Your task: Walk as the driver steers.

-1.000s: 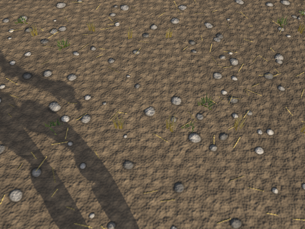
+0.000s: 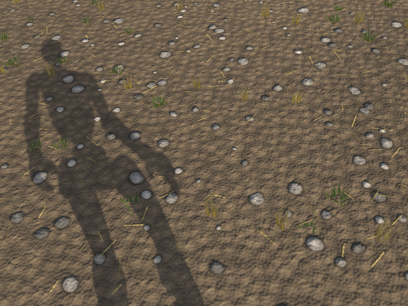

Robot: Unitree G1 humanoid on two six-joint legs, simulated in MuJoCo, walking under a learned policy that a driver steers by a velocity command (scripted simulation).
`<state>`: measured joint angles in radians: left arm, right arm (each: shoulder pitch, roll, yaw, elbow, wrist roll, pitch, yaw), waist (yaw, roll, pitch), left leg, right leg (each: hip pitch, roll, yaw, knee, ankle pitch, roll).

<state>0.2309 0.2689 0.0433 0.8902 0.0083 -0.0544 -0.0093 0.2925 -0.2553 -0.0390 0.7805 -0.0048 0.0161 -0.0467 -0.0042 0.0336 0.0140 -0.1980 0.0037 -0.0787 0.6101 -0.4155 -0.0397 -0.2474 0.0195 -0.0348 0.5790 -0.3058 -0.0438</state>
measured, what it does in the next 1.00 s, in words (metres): lifts its right foot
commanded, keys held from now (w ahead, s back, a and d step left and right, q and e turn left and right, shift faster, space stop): no key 0.14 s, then s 0.40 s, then no key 0.22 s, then w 0.24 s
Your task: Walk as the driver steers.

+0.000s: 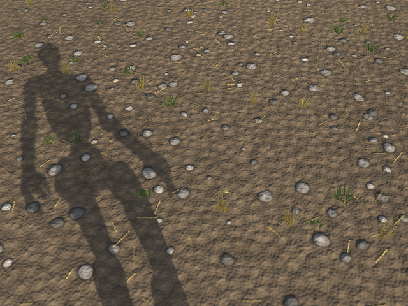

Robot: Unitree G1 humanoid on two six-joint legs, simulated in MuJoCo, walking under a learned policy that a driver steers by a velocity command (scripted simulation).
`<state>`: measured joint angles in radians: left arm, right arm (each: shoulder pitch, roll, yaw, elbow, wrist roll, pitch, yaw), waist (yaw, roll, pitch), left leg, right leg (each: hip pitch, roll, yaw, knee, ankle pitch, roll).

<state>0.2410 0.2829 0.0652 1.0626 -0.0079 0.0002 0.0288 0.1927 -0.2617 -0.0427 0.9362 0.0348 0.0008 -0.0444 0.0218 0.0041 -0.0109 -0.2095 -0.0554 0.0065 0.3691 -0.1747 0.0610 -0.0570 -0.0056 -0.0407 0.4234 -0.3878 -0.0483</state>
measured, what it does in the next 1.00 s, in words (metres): walks ahead, turning right: right foot, then left foot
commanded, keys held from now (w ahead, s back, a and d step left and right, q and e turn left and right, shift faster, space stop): w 0.34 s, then w+e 0.66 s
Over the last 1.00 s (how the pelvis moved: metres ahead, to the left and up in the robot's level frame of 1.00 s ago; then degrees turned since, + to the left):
-0.06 0.06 0.02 -1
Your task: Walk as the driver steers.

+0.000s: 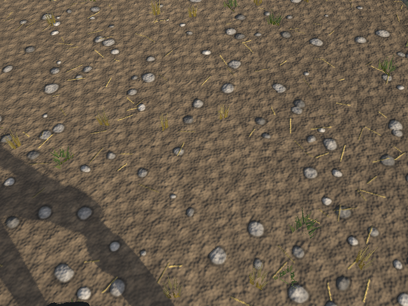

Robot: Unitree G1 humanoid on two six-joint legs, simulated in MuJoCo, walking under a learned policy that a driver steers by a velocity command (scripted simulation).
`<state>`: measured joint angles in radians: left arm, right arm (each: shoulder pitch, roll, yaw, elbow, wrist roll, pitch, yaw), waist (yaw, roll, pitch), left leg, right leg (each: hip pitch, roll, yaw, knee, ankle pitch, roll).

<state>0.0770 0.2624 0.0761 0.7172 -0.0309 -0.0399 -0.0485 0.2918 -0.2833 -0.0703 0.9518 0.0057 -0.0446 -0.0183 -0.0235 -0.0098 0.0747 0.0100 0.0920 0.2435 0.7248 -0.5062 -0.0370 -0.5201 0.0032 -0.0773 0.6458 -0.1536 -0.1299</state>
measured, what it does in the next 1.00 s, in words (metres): walks ahead: left foot, then right foot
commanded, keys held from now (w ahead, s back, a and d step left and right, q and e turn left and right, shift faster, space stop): w+e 0.24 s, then e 0.28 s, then q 0.48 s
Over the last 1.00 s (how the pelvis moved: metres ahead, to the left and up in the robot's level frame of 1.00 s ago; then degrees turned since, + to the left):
0.44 0.01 -0.03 -18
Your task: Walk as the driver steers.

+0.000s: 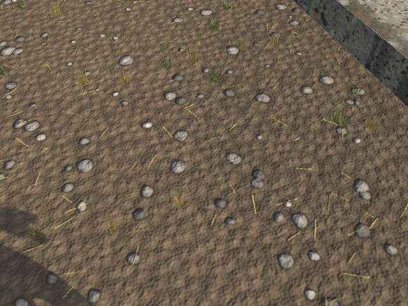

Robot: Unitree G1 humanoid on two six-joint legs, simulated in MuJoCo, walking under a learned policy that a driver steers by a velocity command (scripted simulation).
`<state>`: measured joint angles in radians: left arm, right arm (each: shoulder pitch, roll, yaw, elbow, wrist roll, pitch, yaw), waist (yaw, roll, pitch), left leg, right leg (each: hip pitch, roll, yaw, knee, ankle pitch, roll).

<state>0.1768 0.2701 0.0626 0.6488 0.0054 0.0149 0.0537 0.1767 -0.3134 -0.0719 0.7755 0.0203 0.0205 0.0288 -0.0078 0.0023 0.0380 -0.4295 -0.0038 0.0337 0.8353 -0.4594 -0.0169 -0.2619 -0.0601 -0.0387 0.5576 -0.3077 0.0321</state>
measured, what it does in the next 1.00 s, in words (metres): steps on the spot, turning left: left foot, then right foot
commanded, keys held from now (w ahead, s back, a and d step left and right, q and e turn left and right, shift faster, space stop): q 0.48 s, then no key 0.52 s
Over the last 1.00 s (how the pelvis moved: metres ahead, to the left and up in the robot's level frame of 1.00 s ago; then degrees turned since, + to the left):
0.35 0.00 0.02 -12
